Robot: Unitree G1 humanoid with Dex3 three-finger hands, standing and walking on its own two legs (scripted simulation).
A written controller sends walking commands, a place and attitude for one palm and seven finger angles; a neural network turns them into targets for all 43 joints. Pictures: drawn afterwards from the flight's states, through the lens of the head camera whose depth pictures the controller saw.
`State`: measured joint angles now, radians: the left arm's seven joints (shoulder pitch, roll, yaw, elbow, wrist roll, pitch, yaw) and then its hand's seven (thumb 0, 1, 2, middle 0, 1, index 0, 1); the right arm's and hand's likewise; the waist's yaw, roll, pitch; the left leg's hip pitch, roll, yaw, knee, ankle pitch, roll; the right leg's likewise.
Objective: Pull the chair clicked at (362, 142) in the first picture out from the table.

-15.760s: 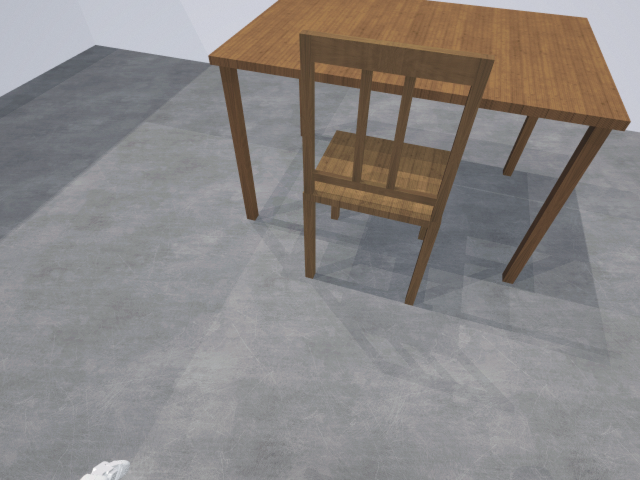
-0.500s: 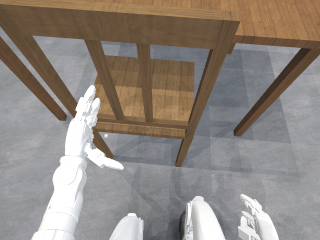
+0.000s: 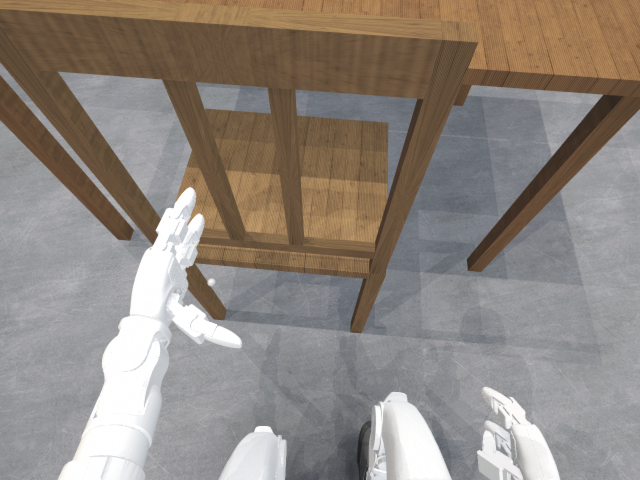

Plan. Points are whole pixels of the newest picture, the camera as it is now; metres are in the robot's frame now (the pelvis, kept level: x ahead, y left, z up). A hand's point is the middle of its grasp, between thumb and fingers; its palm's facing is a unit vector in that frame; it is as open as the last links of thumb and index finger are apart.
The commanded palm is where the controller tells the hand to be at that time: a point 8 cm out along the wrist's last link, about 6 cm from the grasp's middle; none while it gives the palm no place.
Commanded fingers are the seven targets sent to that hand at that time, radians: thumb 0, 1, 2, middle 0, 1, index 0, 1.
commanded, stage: aim the fingers beside a spindle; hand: left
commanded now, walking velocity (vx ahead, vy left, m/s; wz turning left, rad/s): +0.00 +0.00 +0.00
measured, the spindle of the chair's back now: (215, 176) +0.49 +0.14 +0.03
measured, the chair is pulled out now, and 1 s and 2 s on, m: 0.00 0.00 0.00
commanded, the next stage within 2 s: push the fingers through the gap in 0.52 s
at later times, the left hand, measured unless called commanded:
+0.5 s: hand (214, 281) +0.34 +0.13 +0.03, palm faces -0.10 -0.99 -0.06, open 16.9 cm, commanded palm +0.32 +0.19 +0.02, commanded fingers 0.00 -0.50 0.30 -0.06 -0.08 -0.06 -0.08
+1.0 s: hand (214, 264) +0.37 +0.13 +0.01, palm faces -0.11 -0.99 -0.07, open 16.9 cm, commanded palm +0.35 +0.19 +0.02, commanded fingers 0.00 -0.50 0.30 -0.06 -0.08 -0.06 -0.08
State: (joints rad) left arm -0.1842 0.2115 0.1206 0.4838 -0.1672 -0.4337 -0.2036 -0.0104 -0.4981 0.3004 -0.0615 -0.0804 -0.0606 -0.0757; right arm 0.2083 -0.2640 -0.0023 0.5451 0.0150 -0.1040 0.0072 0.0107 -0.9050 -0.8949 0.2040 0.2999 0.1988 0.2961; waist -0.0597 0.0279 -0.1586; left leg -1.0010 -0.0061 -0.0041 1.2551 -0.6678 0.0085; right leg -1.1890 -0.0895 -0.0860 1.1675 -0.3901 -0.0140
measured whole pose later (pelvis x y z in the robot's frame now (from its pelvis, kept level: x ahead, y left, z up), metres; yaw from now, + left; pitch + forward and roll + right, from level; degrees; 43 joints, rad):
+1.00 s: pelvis -0.01 +0.00 +0.00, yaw +0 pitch +24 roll +0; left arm -0.28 0.22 0.15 0.54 -0.15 -0.46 -0.18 -0.01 -0.50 0.30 -0.06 -0.08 -0.06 -0.08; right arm 0.21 -0.26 0.00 0.56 0.01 -0.10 0.01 0.01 -0.91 -0.89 0.20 0.30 0.20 0.30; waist -0.07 0.03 -0.16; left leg -1.03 -0.01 0.00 1.28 -0.66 0.01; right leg -1.22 -0.09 -0.08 1.18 -0.38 -0.02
